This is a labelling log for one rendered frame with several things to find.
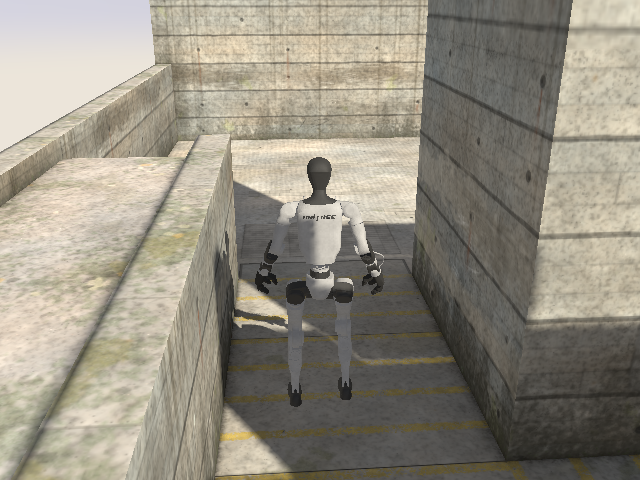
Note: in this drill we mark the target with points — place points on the left robot upper arm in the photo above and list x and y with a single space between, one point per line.
288 210

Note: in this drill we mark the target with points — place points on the robot right forearm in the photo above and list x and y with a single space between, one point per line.
371 262

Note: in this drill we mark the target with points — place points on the right robot upper arm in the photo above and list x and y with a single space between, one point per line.
351 210

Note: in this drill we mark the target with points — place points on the robot right hand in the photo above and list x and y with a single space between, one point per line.
372 280

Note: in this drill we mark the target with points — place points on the left robot shin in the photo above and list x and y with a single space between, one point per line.
294 362

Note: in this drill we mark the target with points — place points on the robot left hand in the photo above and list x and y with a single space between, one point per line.
260 279

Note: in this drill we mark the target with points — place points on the robot left forearm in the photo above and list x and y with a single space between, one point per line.
267 261

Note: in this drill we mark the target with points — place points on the robot right thigh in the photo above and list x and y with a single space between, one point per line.
343 295

